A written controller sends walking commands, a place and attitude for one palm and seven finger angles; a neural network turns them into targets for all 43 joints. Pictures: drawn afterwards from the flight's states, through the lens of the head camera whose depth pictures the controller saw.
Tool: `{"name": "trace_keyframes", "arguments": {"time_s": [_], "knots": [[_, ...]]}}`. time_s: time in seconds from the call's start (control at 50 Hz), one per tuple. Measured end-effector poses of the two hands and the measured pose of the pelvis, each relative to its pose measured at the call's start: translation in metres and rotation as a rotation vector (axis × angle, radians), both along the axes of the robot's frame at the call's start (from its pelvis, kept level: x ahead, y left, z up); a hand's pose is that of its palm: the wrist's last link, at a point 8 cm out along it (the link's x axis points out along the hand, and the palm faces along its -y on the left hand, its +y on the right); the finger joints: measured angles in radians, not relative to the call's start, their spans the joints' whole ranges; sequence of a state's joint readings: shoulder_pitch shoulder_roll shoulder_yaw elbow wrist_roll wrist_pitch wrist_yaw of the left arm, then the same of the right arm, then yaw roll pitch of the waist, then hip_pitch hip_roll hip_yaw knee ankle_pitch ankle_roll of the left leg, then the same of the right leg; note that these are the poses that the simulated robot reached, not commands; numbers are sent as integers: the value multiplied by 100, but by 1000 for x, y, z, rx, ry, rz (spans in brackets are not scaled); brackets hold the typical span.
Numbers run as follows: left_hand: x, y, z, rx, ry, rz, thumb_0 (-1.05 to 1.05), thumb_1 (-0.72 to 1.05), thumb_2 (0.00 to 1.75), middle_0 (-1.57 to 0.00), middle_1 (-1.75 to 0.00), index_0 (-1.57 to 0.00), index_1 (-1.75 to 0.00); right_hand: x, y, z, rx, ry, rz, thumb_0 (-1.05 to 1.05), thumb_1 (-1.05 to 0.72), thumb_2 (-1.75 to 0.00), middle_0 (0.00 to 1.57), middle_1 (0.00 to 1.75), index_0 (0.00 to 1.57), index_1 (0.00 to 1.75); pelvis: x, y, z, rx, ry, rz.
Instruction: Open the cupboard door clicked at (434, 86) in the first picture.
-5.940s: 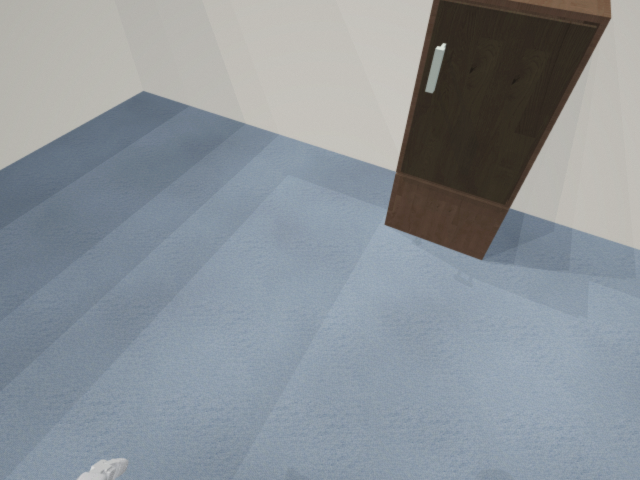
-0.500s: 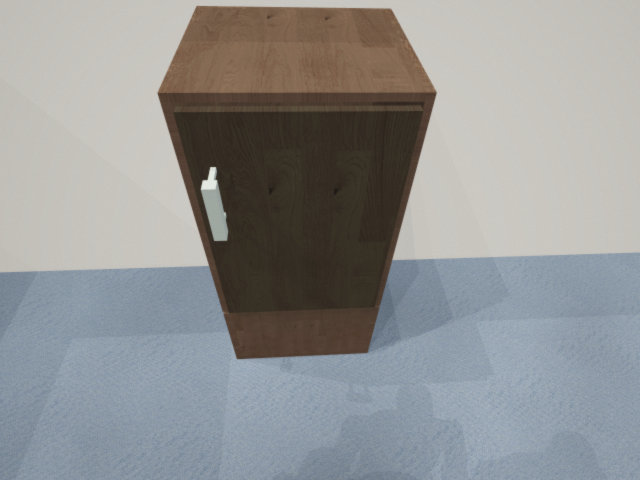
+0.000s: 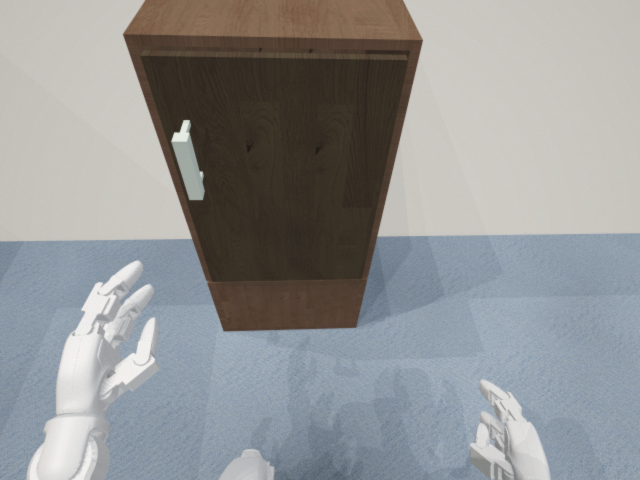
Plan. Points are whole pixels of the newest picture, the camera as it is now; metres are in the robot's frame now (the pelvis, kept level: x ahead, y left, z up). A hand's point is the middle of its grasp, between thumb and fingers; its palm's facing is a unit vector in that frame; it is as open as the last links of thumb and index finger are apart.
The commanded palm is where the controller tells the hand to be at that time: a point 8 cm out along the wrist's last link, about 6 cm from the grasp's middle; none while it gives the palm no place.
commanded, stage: raise the hand with hooked fingers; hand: left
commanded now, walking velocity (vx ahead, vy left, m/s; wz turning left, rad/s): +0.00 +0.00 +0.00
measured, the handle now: (191, 160) +0.61 +0.26 +0.04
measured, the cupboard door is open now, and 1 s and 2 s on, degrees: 0 0 0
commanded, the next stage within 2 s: move the hooked fingers beside the handle in 1.80 s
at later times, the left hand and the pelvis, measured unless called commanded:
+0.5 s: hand (139, 367) +0.25 +0.23 +0.01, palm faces +0.04 -1.00 -0.02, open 10.8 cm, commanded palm +0.21 +0.29 +0.02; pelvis +0.00 -0.01 -0.04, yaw -1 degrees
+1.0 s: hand (77, 344) +0.26 +0.30 +0.04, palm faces +0.13 -0.99 -0.05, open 13.6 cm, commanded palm +0.23 +0.34 +0.04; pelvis -0.01 +0.03 -0.02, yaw +0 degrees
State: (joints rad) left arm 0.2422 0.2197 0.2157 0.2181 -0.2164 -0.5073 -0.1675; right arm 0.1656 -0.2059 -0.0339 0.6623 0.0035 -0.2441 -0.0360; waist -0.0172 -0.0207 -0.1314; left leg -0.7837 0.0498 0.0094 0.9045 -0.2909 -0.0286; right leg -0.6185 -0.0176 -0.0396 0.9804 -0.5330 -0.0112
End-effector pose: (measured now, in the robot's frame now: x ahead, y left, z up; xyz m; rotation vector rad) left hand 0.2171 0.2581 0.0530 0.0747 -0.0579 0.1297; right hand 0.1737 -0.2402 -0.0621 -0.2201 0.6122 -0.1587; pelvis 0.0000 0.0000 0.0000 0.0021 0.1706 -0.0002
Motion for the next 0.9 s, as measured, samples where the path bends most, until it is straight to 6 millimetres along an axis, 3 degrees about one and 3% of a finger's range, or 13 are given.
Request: {"name": "trace_keyframes", "arguments": {"time_s": [0.06, 0.12, 0.16, 0.22, 0.26, 0.32, 0.4, 0.46, 0.62, 0.78, 0.9], "knots": [[-19, 1, -41, -35, 80, -62, 0, 68, 80, -22, -44, -22, -44, 15, -15, -5, -31, -50, 23, 1, -90, -90, 20, 30, 21, 30, -6, -10, -21, -6, 26, 4], [-52, 7, -75, -95, 223, -27, 0, 61, 77, -22, -49, -23, -49, 25, -26, -10, -62, -77, 31, 1, -90, -90, 20, 30, 21, 30, -5, -16, -34, -14, 42, 8], [-71, 13, -82, -95, 249, 33, 1, 57, 75, -23, -52, -23, -52, 29, -29, -15, -81, -79, 37, 1, -90, -90, 20, 30, 21, 30, -3, -19, -40, -23, 48, 11], [-79, 22, -64, -33, 144, 105, 1, 50, 72, -23, -56, -23, -56, 29, -27, -28, -100, -54, 52, 1, -90, -90, 20, 30, 20, 30, -2, -22, -48, -40, 57, 18], [-73, 23, -46, 10, 32, 104, 1, 45, 70, -23, -59, -24, -59, 26, -23, -40, -96, -26, 59, 1, -90, -90, 20, 30, 20, 30, -2, -23, -52, -50, 62, 24], [-47, 20, -29, 44, -64, 11, 1, 38, 67, -24, -63, -24, -64, 17, -15, -57, -67, 18, 54, 2, -90, -90, 20, 30, 20, 30, -5, -22, -55, -60, 72, 27], [-6, 17, -38, 3, 63, -136, 0, 28, 63, -24, -69, -25, -70, -4, -5, -70, -12, 78, 11, 2, -90, -90, 20, 30, 21, 30, -5, -19, -52, -56, 84, 15], [8, 22, -46, -56, 191, -134, 0, 22, 60, -25, -74, -25, -74, -21, -2, -68, 18, 119, -36, 2, -90, -90, 20, 30, 21, 30, -2, -13, -43, -43, 86, 0], [0, 52, -21, -7, 65, 44, 0, 3, 52, -26, -86, -27, -86, -44, -5, -56, -21, 183, -70, 2, -90, -90, 20, 30, 21, 30, 5, 6, -32, -36, 98, -16], [6, 57, -41, -40, 103, -79, 0, -16, 44, -27, -98, -28, -98, -33, 4, -43, -90, 150, -45, 2, -90, -90, 20, 30, 21, 30, -3, 23, -34, -62, 89, -4], [12, 74, -18, -31, 28, -38, -1, -30, 38, -29, -107, -29, -107, -21, 25, -22, -84, 83, -12, 2, -90, -90, 20, 30, 21, 30, -5, 30, -26, -71, 65, -2]]}}
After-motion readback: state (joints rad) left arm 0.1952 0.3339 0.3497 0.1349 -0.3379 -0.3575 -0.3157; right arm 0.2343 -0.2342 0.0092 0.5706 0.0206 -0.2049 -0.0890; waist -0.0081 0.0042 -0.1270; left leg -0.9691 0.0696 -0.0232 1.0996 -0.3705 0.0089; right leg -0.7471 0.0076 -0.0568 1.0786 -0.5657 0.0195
